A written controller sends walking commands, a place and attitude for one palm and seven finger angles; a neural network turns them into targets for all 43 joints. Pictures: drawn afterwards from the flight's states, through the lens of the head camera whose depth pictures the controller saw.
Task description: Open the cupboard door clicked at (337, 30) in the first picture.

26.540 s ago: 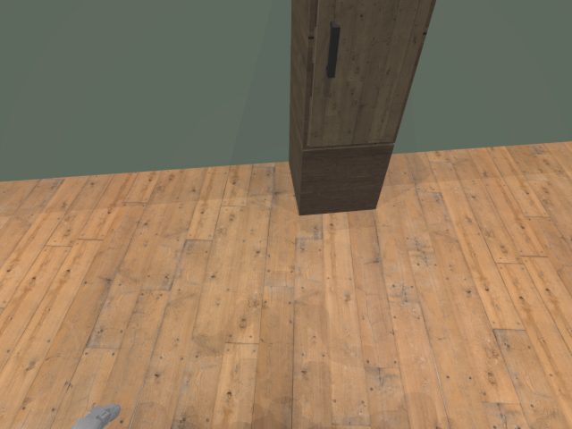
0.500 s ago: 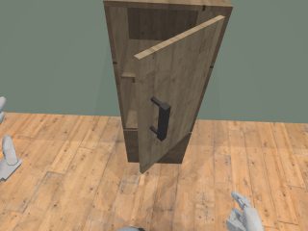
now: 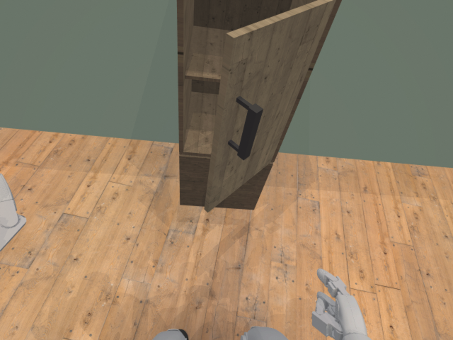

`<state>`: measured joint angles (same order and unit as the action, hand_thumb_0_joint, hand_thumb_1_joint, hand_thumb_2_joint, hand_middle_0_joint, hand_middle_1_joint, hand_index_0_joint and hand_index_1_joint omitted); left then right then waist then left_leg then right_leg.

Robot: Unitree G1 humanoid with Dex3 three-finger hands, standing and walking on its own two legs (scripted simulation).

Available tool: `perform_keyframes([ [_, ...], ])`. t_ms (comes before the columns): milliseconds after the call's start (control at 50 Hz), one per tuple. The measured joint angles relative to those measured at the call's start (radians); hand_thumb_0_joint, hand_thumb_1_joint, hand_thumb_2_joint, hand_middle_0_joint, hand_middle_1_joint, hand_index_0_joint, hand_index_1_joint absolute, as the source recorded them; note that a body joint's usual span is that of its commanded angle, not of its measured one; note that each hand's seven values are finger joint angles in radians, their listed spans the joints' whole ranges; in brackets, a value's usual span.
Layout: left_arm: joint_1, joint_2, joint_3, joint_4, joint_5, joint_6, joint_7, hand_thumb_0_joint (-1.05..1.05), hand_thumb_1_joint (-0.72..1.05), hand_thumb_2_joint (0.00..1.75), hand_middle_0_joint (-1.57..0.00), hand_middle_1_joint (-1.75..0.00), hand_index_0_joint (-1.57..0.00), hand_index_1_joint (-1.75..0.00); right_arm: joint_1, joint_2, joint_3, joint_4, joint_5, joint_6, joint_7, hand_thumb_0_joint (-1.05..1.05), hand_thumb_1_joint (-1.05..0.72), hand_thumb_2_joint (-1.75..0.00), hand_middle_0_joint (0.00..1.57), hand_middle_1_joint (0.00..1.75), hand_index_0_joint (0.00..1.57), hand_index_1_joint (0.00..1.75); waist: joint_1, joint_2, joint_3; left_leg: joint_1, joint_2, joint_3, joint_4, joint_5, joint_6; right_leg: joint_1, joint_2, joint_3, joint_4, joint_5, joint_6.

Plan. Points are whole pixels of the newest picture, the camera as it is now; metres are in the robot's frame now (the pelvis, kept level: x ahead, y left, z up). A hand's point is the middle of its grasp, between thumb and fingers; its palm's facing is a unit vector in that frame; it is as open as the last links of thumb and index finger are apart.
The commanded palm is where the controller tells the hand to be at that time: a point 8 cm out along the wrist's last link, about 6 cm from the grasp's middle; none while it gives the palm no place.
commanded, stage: stop stepping back and stand still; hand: left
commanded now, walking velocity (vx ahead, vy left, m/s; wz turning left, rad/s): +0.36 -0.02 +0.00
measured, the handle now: (242, 129) +0.54 +0.00 +0.04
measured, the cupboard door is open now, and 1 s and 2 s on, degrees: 45 45 45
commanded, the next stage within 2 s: let the arm hang, fingers relaxed in 1.12 s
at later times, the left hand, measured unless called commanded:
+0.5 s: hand (39, 254) +0.18 +0.23 +0.16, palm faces +0.42 -0.85 -0.33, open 7.4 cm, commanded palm +0.11 +0.28 +0.18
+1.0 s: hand (66, 252) +0.19 +0.21 +0.15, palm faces +0.35 -0.84 -0.41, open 7.4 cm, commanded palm +0.12 +0.26 +0.18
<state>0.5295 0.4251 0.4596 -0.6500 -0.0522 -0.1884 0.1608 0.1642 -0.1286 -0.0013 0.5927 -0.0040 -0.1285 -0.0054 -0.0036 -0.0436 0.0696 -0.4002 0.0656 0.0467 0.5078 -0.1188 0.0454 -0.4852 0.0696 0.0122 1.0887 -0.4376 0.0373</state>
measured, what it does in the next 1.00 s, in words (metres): steps on the spot: right foot, then left foot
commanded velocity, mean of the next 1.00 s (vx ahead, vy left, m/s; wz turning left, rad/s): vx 0.08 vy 0.02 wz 0.00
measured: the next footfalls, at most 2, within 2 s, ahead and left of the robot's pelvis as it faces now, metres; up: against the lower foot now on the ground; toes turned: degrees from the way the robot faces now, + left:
right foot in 0.18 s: -0.11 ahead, -0.10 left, +0.00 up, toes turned -4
left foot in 0.42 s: +0.01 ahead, +0.10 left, +0.00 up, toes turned -3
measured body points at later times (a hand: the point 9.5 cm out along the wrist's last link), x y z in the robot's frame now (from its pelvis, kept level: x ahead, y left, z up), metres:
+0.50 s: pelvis -0.05 -0.01 -0.01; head -0.07 +0.00 +0.44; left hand +0.15 +0.28 +0.18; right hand +0.06 -0.29 -0.09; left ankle +0.01 +0.09 -0.74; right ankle -0.14 -0.10 -0.72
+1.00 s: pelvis -0.04 -0.03 +0.00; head -0.03 -0.02 +0.45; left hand +0.16 +0.25 +0.18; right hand +0.11 -0.28 -0.08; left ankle -0.03 +0.10 -0.74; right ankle -0.08 -0.11 -0.74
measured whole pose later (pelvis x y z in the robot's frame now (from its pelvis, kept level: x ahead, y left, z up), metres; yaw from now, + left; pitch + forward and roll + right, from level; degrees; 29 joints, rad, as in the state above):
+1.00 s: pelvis -0.04 -0.03 +0.00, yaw -5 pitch -2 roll +0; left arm 0.49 0.36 0.36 -0.46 -0.02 -0.18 0.16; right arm 0.18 -0.22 -0.01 0.64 0.00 -0.12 -0.06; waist 0.01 -0.02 0.06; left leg -0.21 0.03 0.02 0.50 -0.26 -0.01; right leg -0.15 0.03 -0.05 0.49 -0.30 -0.04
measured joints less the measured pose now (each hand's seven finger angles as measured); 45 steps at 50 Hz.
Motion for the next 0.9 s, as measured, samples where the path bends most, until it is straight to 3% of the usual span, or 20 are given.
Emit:
perform_keyframes([
  [100,0.06,0.031,-0.017,-0.029,-0.001,0.004,0.006,0.01,0.89,0.9,-0.21,-0.3,-0.21,-0.3,0.052,0.01,0.017,0.005,-0.007,-0.006,-0.014,0.01,-0.9,-0.9,0.2,0.3,0.21,0.3,-0.026,0.004,-0.065,0.0,0.0,-0.001,-0.122,0.037,-0.023,0.244,-0.018,-0.064,-0.36,-0.09,-0.032],
  [140,0.073,0.057,-0.003,-0.004,-0.006,0.01,0.01,0.01,0.89,0.9,-0.21,-0.3,-0.21,-0.3,0.064,0.007,0.023,0.002,-0.01,-0.001,-0.024,0.01,-0.9,-0.9,0.2,0.3,0.21,0.3,-0.032,-0.002,-0.085,-0.012,-0.019,0.003,-0.152,0.02,-0.044,0.359,-0.015,-0.093,-0.571,-0.05,-0.053],
  [180,0.098,0.086,0.034,0.009,-0.012,0.012,0.011,0.01,0.89,0.9,-0.21,-0.3,-0.21,-0.3,0.059,-0.003,0.029,-0.012,-0.014,0.009,-0.026,0.01,-0.9,-0.9,0.2,0.3,0.21,0.3,-0.016,-0.035,-0.096,-0.066,-0.049,0.043,-0.096,-0.029,-0.055,0.432,-0.041,-0.074,-0.738,0.063,-0.089],
  [220,0.095,0.054,0.006,0.045,-0.013,0.012,0.0,0.01,0.89,0.9,-0.21,-0.3,-0.21,-0.3,0.039,-0.045,0.021,0.024,-0.018,0.029,-0.027,0.01,-0.9,-0.9,0.2,0.3,0.21,0.3,-0.001,0.032,-0.082,-0.124,-0.028,0.007,0.07,-0.104,-0.055,0.429,-0.006,-0.067,-0.73,0.1,-0.107],
  [280,0.1,0.028,-0.027,0.106,-0.01,0.005,-0.01,0.01,0.89,0.9,-0.21,-0.3,-0.21,-0.3,0.079,-0.074,0.008,0.079,0.0,0.047,-0.025,0.01,-0.9,-0.9,0.2,0.3,0.21,0.3,0.023,0.044,-0.116,-0.134,-0.049,-0.011,0.282,-0.138,-0.055,0.447,-0.007,-0.038,-0.717,0.086,-0.095],
  [340,0.061,-0.011,-0.04,0.182,0.001,-0.004,-0.004,0.01,0.89,0.9,-0.21,-0.3,-0.21,-0.3,0.126,-0.091,-0.001,0.097,0.009,0.046,-0.044,0.01,-0.9,-0.9,0.2,0.3,0.21,0.3,0.029,0.023,-0.144,-0.053,-0.055,0.013,0.246,-0.134,-0.037,0.465,-0.024,-0.018,-0.692,0.065,-0.091],
  [420,-0.056,-0.055,-0.074,0.256,0.014,0.003,0.005,0.01,0.89,0.9,-0.21,-0.3,-0.21,-0.3,0.153,-0.124,-0.021,0.1,0.006,0.022,-0.07,0.01,-0.9,-0.9,0.2,0.3,0.2,0.3,0.006,0.026,-0.144,0.087,-0.057,0.012,0.077,-0.136,-0.001,0.448,-0.025,-0.042,-0.574,-0.009,-0.083],
  [480,-0.116,-0.067,-0.069,0.267,0.014,0.005,0.009,0.01,0.89,0.9,-0.21,-0.3,-0.21,-0.3,0.105,-0.114,-0.024,0.092,0.001,0.014,-0.071,0.01,-0.9,-0.9,0.2,0.3,0.2,0.3,-0.013,-0.011,-0.1,0.078,-0.078,0.035,0.105,-0.135,-0.002,0.364,-0.052,-0.016,-0.398,-0.035,-0.05],
  [540,-0.093,-0.033,-0.049,0.214,0.014,0.004,0.003,0.01,0.89,0.9,-0.21,-0.3,-0.21,-0.3,0.069,-0.077,-0.015,0.06,-0.011,-0.022,-0.06,0.01,-0.91,-0.9,0.2,0.3,0.2,0.3,-0.046,-0.019,-0.059,0.086,-0.074,0.043,0.059,-0.095,-0.009,0.253,-0.05,0.002,-0.267,-0.061,-0.043],
  [620,0.027,0.039,-0.006,0.102,0.011,-0.022,-0.002,0.01,0.89,0.9,-0.21,-0.3,-0.21,-0.3,0.07,-0.037,0.013,0.018,-0.008,-0.038,-0.04,0.01,-0.9,-0.9,0.2,0.3,0.2,0.3,-0.055,-0.011,-0.035,0.088,-0.057,0.041,0.015,-0.061,-0.029,0.241,-0.068,-0.046,-0.462,0.031,-0.041],
  [680,0.09,0.048,-0.005,0.097,0.018,-0.047,-0.012,0.01,0.89,0.9,-0.21,-0.3,-0.21,-0.3,0.083,-0.04,0.014,0.019,-0.007,-0.017,-0.035,0.01,-0.9,-0.9,0.2,0.3,0.2,0.3,-0.05,0.053,-0.035,0.056,-0.03,0.001,0.078,-0.135,-0.043,0.266,-0.037,-0.086,-0.529,0.133,-0.084],
  [740,0.116,0.009,-0.019,0.137,0.02,-0.051,-0.012,0.01,0.89,0.9,-0.21,-0.3,-0.21,-0.3,0.093,-0.054,0.006,0.059,-0.004,0.012,-0.03,0.01,-0.9,-0.9,0.2,0.3,0.2,0.3,-0.003,0.078,-0.065,0.011,-0.048,-0.036,0.243,-0.22,-0.054,0.275,-0.027,-0.07,-0.575,0.14,-0.101],
  [780,0.106,-0.023,-0.026,0.189,0.023,-0.05,-0.006,0.01,0.89,0.9,-0.21,-0.3,-0.21,-0.3,0.096,-0.065,0.004,0.082,-0.002,0.02,-0.036,0.01,-0.9,-0.9,0.2,0.3,0.21,0.3,0.018,0.076,-0.076,0.017,-0.055,-0.039,0.276,-0.225,-0.054,0.288,-0.032,-0.055,-0.604,0.151,-0.1],
  [860,0.011,-0.072,-0.06,0.283,0.028,-0.025,0.005,0.01,0.89,0.9,-0.21,-0.3,-0.21,-0.3,0.094,-0.093,-0.001,0.093,-0.001,0.012,-0.057,0.01,-0.9,-0.9,0.2,0.3,0.21,0.3,0.023,0.081,-0.059,0.11,-0.041,-0.041,0.097,-0.138,-0.035,0.317,-0.037,-0.071,-0.614,0.144,-0.09],
  [900,-0.037,-0.089,-0.083,0.288,0.027,-0.006,0.007,0.01,0.89,0.9,-0.21,-0.3,-0.21,-0.3,0.079,-0.105,-0.01,0.095,-0.002,0.006,-0.064,0.01,-0.9,-0.9,0.2,0.3,0.21,0.3,0.021,0.084,-0.042,0.162,-0.032,-0.051,0.019,-0.117,-0.048,0.323,-0.032,-0.085,-0.593,0.125,-0.084],
])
